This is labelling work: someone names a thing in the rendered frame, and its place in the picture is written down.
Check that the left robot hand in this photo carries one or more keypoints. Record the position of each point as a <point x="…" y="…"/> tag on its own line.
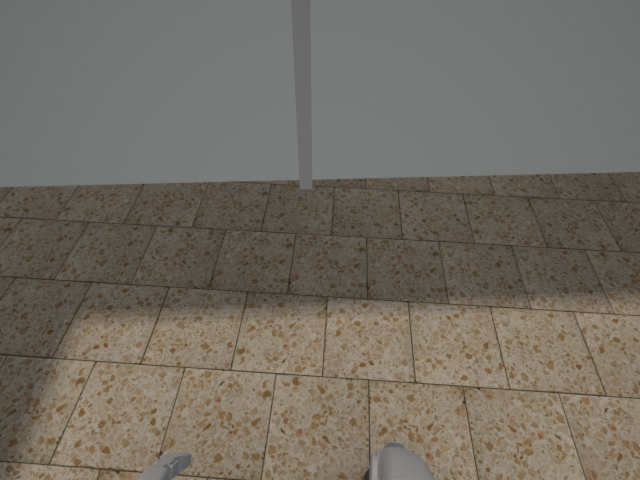
<point x="167" y="467"/>

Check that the right robot shin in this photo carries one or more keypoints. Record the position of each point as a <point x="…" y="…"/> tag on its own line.
<point x="394" y="444"/>

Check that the panel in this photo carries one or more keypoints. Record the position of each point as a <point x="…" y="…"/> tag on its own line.
<point x="301" y="29"/>

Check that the robot right thigh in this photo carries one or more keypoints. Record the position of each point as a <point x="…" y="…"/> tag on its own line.
<point x="395" y="463"/>

